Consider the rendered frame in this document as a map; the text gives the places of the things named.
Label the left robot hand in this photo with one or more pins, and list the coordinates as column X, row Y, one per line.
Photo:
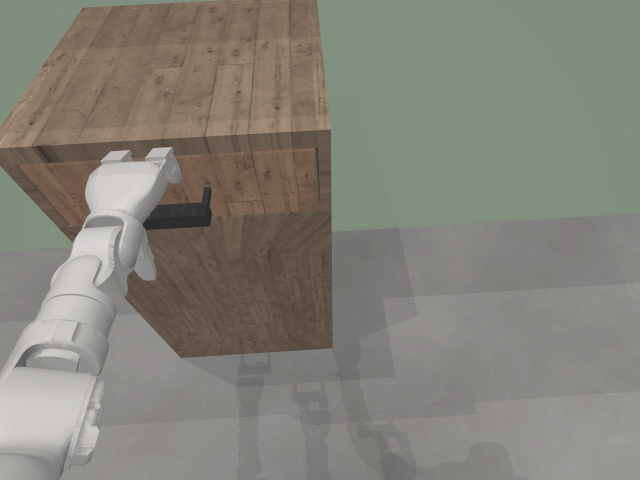
column 135, row 188

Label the handle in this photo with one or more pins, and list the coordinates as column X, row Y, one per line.
column 181, row 215

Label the left robot upper arm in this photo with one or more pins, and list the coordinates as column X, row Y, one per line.
column 49, row 420

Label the cabinet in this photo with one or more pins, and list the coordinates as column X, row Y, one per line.
column 203, row 78

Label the robot left forearm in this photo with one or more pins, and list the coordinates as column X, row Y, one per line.
column 71, row 329

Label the drawer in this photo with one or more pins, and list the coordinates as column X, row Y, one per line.
column 242, row 183

